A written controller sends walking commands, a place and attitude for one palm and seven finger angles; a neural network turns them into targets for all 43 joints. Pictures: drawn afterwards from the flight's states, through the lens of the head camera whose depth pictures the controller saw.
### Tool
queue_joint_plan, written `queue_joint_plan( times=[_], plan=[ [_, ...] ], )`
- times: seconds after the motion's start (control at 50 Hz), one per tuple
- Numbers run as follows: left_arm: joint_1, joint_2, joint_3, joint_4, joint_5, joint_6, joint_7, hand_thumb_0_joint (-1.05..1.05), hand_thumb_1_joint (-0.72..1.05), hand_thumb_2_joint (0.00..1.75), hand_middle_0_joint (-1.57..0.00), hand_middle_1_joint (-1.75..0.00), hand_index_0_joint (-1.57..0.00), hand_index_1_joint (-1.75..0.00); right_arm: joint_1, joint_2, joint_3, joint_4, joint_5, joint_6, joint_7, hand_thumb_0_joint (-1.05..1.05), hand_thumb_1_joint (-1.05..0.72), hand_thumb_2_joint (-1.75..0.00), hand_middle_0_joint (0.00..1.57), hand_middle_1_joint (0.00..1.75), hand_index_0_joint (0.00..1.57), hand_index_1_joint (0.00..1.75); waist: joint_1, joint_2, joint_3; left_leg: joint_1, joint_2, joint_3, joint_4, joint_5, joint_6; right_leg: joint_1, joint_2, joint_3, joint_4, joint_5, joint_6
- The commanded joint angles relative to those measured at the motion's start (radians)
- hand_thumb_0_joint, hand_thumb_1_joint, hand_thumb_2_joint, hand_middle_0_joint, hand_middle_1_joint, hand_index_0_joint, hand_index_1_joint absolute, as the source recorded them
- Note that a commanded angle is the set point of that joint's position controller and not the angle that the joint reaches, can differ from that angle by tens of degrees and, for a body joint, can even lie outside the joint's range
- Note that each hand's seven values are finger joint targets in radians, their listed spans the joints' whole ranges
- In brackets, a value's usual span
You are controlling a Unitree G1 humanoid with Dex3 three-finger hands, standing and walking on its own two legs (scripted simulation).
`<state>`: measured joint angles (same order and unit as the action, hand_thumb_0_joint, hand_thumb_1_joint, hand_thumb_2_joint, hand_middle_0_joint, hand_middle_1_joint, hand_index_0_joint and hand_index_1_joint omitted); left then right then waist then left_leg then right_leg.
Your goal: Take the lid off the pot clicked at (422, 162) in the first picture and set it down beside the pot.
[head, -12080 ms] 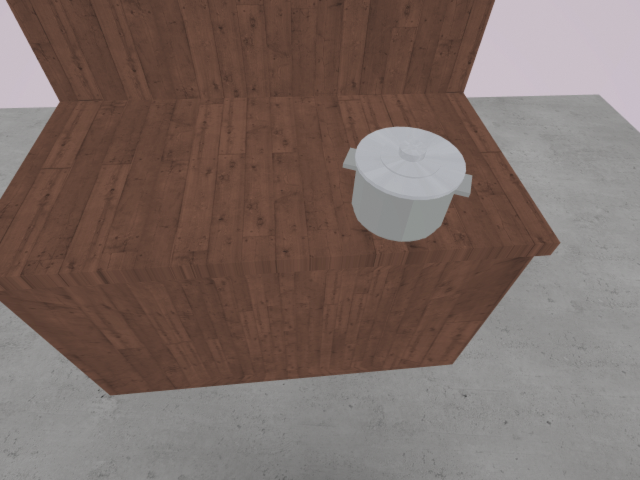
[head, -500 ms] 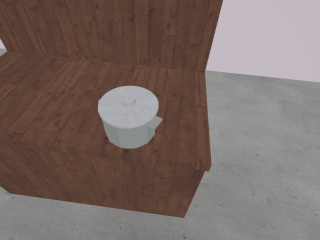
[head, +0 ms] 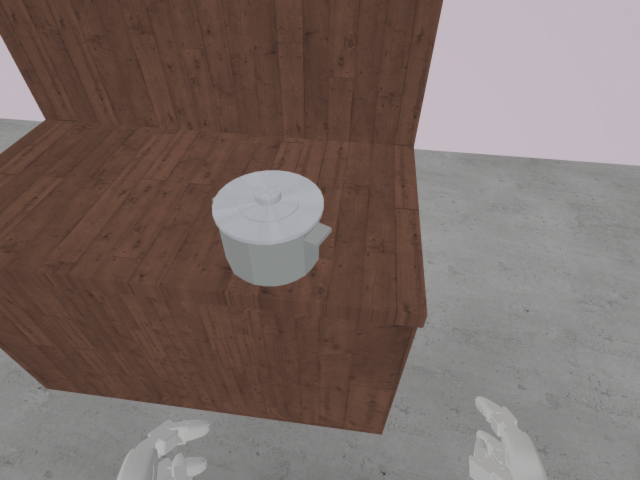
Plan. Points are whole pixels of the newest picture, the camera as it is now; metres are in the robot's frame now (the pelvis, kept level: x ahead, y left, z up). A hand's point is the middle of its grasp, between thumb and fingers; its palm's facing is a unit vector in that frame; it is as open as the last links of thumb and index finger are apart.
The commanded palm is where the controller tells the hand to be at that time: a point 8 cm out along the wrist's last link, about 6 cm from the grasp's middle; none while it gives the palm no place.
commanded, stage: lift the closed hand beside the body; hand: left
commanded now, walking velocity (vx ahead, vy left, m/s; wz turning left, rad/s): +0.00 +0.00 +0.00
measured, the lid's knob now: (267, 194) +0.56 +0.13 +0.05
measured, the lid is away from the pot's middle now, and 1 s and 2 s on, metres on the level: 0.00 0.00 0.00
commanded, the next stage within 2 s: raise the hand higher, near the body in 0.28 s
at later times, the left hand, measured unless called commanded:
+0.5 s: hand out of the picture +0.13 +0.23 -0.03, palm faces +0.26 -0.89 -0.36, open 3.1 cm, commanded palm +0.09 +0.27 +0.01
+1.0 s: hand (118, 422) +0.17 +0.23 +0.05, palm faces +0.30 -0.87 -0.39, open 3.1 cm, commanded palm +0.13 +0.27 +0.09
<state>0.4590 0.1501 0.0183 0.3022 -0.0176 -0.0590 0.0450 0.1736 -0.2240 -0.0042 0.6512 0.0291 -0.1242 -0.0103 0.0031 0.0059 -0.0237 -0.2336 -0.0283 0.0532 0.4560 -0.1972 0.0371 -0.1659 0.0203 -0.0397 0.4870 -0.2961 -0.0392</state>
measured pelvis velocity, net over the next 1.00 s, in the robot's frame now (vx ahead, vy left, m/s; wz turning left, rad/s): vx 0.03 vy -0.01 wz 0.02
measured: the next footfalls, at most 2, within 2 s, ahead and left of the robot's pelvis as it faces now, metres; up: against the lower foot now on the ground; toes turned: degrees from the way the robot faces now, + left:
none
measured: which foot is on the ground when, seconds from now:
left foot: down 0.00-1.00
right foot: down 0.00-1.00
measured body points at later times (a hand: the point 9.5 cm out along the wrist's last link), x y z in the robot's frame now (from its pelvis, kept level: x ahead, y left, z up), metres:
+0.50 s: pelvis +0.02 +0.00 +0.00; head +0.02 -0.02 +0.45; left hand +0.11 +0.28 -0.01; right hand +0.18 -0.22 -0.10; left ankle +0.03 +0.10 -0.74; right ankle -0.02 -0.09 -0.74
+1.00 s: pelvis +0.03 -0.01 +0.00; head +0.03 -0.03 +0.45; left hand +0.15 +0.27 +0.08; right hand +0.24 -0.21 -0.07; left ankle +0.03 +0.10 -0.74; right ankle -0.02 -0.09 -0.74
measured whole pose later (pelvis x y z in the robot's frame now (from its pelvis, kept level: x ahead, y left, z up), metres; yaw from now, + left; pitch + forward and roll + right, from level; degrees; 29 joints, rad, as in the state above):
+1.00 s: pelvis +0.03 -0.01 +0.00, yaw +1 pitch -2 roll +0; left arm 0.66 0.27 0.15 -0.24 -0.03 -0.06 0.08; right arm 0.18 -0.21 0.01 0.57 0.01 -0.09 -0.05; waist 0.07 0.05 0.01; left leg -0.14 -0.03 0.03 0.41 -0.23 0.03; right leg -0.04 0.03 -0.06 0.38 -0.30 -0.04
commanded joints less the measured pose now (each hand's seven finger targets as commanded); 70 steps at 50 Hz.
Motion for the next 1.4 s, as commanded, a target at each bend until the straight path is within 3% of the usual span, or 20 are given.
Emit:
queue_joint_plan(
  times=[0.0, 0.04, 0.12, 0.24, 0.34, 0.44, 0.52, 0.56, 0.64, 0.76, 0.88, 0.94, 1.0, 1.06, 1.18, 1.24, 1.26, 1.3, 1.32, 1.38],
  plan=[
    [-0.117, 0.200, 0.112, -0.245, -0.005, -0.072, 0.036, 0.00, 0.90, 0.90, -0.99, -1.16, -0.99, -1.16, -0.075, -0.104, -0.028, -0.193, -0.002, -0.020, -0.036, 0.00, -0.90, -0.90, 0.20, 0.30, 0.20, 0.30, -0.001, 0.090, 0.098, 0.061, 0.023, -0.039, -0.060, -0.086, -0.013, -0.160, -0.043, 0.038, -0.181, -0.024, 0.020],
    [-0.129, 0.153, 0.069, -0.227, -0.010, -0.074, 0.034, 0.00, 0.90, 0.90, -1.08, -1.26, -1.08, -1.26, -0.071, -0.101, -0.023, -0.205, -0.002, -0.016, -0.046, 0.00, -0.90, -0.90, 0.20, 0.30, 0.20, 0.30, -0.011, 0.083, 0.109, 0.073, 0.014, -0.041, -0.056, -0.120, -0.009, -0.172, -0.038, 0.041, -0.201, -0.065, 0.019],
    [-0.017, 0.159, 0.069, -0.337, -0.022, -0.081, 0.031, 0.00, 0.90, 0.90, -1.26, -1.45, -1.26, -1.45, -0.058, -0.102, -0.023, -0.239, -0.009, -0.024, -0.057, 0.00, -0.90, -0.90, 0.20, 0.30, 0.20, 0.30, 0.011, 0.089, -0.015, 0.140, 0.017, -0.045, -0.054, -0.076, -0.004, -0.107, -0.032, 0.035, -0.202, -0.030, 0.015],
    [0.009, 0.199, 0.126, -0.256, -0.015, -0.068, 0.041, 0.00, 0.90, 0.90, -1.30, -1.50, -1.30, -1.50, -0.067, -0.113, -0.020, -0.219, -0.011, -0.010, -0.068, 0.00, -0.90, -0.90, 0.20, 0.30, 0.20, 0.30, 0.010, -0.021, 0.066, 0.091, 0.018, -0.052, -0.051, -0.040, 0.004, -0.124, -0.029, 0.026, -0.202, 0.001, 0.021],
    [0.093, 0.245, 0.181, -0.393, -0.013, -0.065, 0.054, 0.00, 0.90, 0.90, -1.30, -1.50, -1.30, -1.50, -0.071, -0.102, -0.019, -0.220, -0.018, -0.028, -0.072, 0.00, -0.90, -0.90, 0.20, 0.30, 0.20, 0.30, 0.047, 0.068, -0.065, 0.154, 0.028, -0.057, -0.061, 0.092, 0.001, -0.025, -0.033, 0.018, -0.156, 0.143, 0.012],
    [0.165, 0.201, 0.152, -0.362, -0.005, -0.040, 0.051, 0.00, 0.90, 0.90, -1.30, -1.50, -1.30, -1.50, -0.078, -0.105, -0.029, -0.194, -0.015, -0.027, -0.065, 0.00, -0.90, -0.90, 0.20, 0.30, 0.20, 0.30, 0.037, -0.032, 0.009, 0.136, 0.035, -0.060, -0.054, 0.141, 0.007, -0.058, -0.030, 0.005, -0.155, 0.193, 0.022],
    [0.170, 0.246, 0.175, -0.525, -0.003, -0.056, 0.056, 0.00, 0.90, 0.90, -1.30, -1.50, -1.30, -1.50, -0.080, -0.102, -0.029, -0.200, -0.016, -0.045, -0.063, 0.00, -0.90, -0.90, 0.20, 0.30, 0.20, 0.30, 0.046, 0.050, -0.030, 0.180, 0.037, -0.060, -0.060, 0.170, 0.007, -0.036, -0.036, 0.009, -0.158, 0.202, 0.020],
    [0.229, 0.266, 0.213, -0.563, -0.005, -0.056, 0.064, 0.00, 0.90, 0.90, -1.30, -1.50, -1.30, -1.50, -0.079, -0.093, -0.031, -0.196, -0.018, -0.050, -0.063, 0.00, -0.90, -0.90, 0.20, 0.30, 0.20, 0.30, 0.060, 0.035, -0.058, 0.194, 0.042, -0.063, -0.063, 0.221, 0.006, -0.006, -0.036, 0.002, -0.148, 0.236, 0.018],
    [0.290, 0.217, 0.185, -0.517, -0.005, -0.043, 0.054, 0.00, 0.90, 0.90, -1.30, -1.50, -1.30, -1.50, -0.083, -0.090, -0.039, -0.192, -0.015, -0.035, -0.059, 0.00, -0.90, -0.90, 0.20, 0.30, 0.20, 0.30, 0.049, -0.030, 0.000, 0.180, 0.044, -0.053, -0.056, 0.249, 0.008, -0.029, -0.034, -0.002, -0.154, 0.282, 0.026],
    [0.232, 0.270, 0.219, -0.712, -0.008, -0.066, 0.058, 0.00, 0.90, 0.90, -1.30, -1.50, -1.30, -1.50, -0.079, -0.086, -0.033, -0.213, -0.019, -0.038, -0.059, 0.00, -0.90, -0.90, 0.20, 0.30, 0.20, 0.30, 0.050, 0.067, -0.040, 0.230, 0.045, -0.055, -0.056, 0.297, 0.006, -0.009, -0.037, 0.004, -0.158, 0.305, 0.026],
    [0.232, 0.241, 0.211, -0.694, -0.014, -0.060, 0.050, 0.00, 0.90, 0.90, -1.30, -1.50, -1.30, -1.50, -0.080, -0.087, -0.031, -0.220, -0.019, -0.015, -0.057, 0.00, -0.90, -0.90, 0.20, 0.30, 0.20, 0.30, 0.044, -0.002, 0.010, 0.220, 0.045, -0.053, -0.062, 0.269, 0.007, -0.026, -0.032, -0.001, -0.171, 0.303, 0.030],
    [0.191, 0.272, 0.230, -0.784, -0.015, -0.072, 0.052, 0.00, 0.90, 0.90, -1.30, -1.50, -1.30, -1.50, -0.080, -0.087, -0.025, -0.230, -0.022, -0.017, -0.054, 0.00, -0.90, -0.90, 0.20, 0.30, 0.20, 0.30, 0.048, 0.063, -0.025, 0.242, 0.043, -0.056, -0.058, 0.294, 0.006, -0.010, -0.036, 0.005, -0.167, 0.316, 0.028],
    [0.151, 0.316, 0.280, -0.807, -0.020, -0.071, 0.062, 0.00, 0.90, 0.90, -1.30, -1.50, -1.30, -1.50, -0.086, -0.087, -0.021, -0.228, -0.024, -0.013, -0.057, 0.00, -0.90, -0.90, 0.20, 0.30, 0.20, 0.30, 0.051, 0.051, -0.011, 0.234, 0.040, -0.057, -0.058, 0.262, 0.003, -0.012, -0.032, 0.009, -0.182, 0.300, 0.027],
    [0.162, 0.283, 0.266, -0.783, -0.026, -0.075, 0.058, 0.00, 0.90, 0.90, -1.30, -1.50, -1.30, -1.50, -0.089, -0.081, -0.020, -0.232, -0.023, -0.006, -0.059, 0.00, -0.90, -0.90, 0.20, 0.30, 0.20, 0.30, 0.049, -0.006, -0.001, 0.232, 0.042, -0.054, -0.065, 0.237, 0.008, -0.015, -0.035, 0.006, -0.188, 0.284, 0.030],
    [0.097, 0.318, 0.289, -0.881, -0.031, -0.092, 0.060, 0.00, 0.90, 0.90, -1.30, -1.50, -1.30, -1.50, -0.097, -0.089, -0.017, -0.237, -0.022, -0.007, -0.056, 0.00, -0.90, -0.90, 0.20, 0.30, 0.20, 0.30, 0.054, 0.059, -0.046, 0.245, 0.040, -0.051, -0.057, 0.256, 0.007, 0.009, -0.044, 0.018, -0.183, 0.319, 0.034],
    [0.086, 0.330, 0.312, -0.878, -0.035, -0.098, 0.068, 0.00, 0.90, 0.90, -1.30, -1.50, -1.30, -1.50, -0.100, -0.083, -0.015, -0.229, -0.021, -0.012, -0.057, 0.00, -0.90, -0.90, 0.20, 0.30, 0.20, 0.30, 0.054, 0.024, -0.023, 0.240, 0.043, -0.052, -0.057, 0.232, 0.006, -0.006, -0.043, 0.020, -0.197, 0.292, 0.033],
    [0.021, 0.499, 0.226, -0.921, 0.383, -0.037, 0.089, 0.00, 0.88, 0.88, -1.27, -1.49, -1.27, -1.49, -0.124, -0.152, -0.001, -0.235, -0.033, 0.037, -0.045, 0.00, -0.90, -0.90, 0.20, 0.30, 0.20, 0.30, 0.042, 0.080, -0.011, 0.129, 0.023, -0.028, -0.015, 0.279, 0.019, -0.097, -0.019, 0.039, -0.117, 0.323, 0.030],
    [0.047, 0.405, 0.211, -0.900, 0.402, 0.029, 0.105, 0.00, 0.84, 0.87, -1.23, -1.47, -1.23, -1.47, -0.151, -0.117, -0.009, -0.260, -0.025, 0.084, -0.028, 0.00, -0.90, -0.90, 0.20, 0.30, 0.20, 0.30, 0.046, 0.060, 0.008, 0.092, 0.021, -0.018, 0.002, 0.282, 0.018, -0.098, -0.020, 0.010, -0.100, 0.331, 0.018],
    [0.084, 0.412, 0.203, -0.842, 0.504, 0.048, 0.107, 0.00, 0.82, 0.88, -1.21, -1.45, -1.21, -1.45, -0.150, -0.118, -0.015, -0.253, -0.025, 0.102, -0.019, 0.00, -0.90, -0.90, 0.20, 0.30, 0.20, 0.30, 0.068, 0.043, -0.030, 0.085, 0.019, -0.008, 0.009, 0.255, 0.013, -0.096, -0.018, 0.025, -0.085, 0.289, 0.015],
    [0.088, 0.541, 0.244, -0.844, 0.667, 0.094, 0.090, 0.00, 0.72, 0.92, -1.16, -1.36, -1.16, -1.36, -0.198, -0.144, -0.013, -0.280, -0.020, 0.181, -0.008, 0.00, -0.90, -0.90, 0.20, 0.30, 0.20, 0.30, 0.088, 0.021, -0.107, 0.046, 0.006, -0.010, 0.023, 0.192, 0.012, -0.070, -0.019, 0.072, -0.072, 0.257, 0.013]
  ],
)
